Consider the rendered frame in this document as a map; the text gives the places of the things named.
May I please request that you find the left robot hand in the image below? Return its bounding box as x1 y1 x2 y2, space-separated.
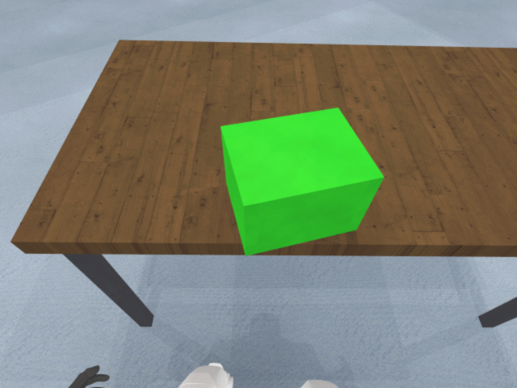
69 365 110 388

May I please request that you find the table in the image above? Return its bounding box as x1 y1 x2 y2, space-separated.
11 40 517 327

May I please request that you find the left robot thigh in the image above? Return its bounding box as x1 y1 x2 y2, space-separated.
178 365 233 388

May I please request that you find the carton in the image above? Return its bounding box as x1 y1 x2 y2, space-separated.
221 108 384 256

